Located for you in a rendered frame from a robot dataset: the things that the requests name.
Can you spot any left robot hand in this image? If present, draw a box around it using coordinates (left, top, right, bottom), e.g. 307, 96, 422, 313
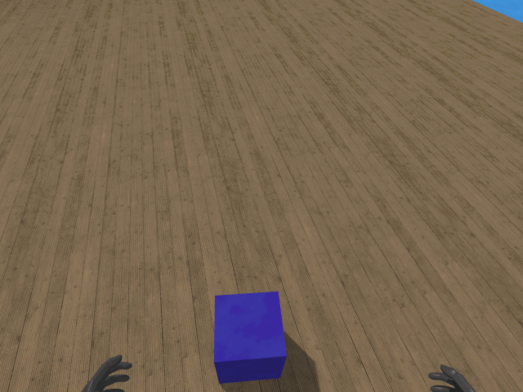
82, 354, 132, 392

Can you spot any carton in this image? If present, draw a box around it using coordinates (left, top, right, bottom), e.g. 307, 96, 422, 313
214, 292, 287, 384

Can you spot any right robot hand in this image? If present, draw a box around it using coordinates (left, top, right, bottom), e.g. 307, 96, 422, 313
428, 364, 476, 392

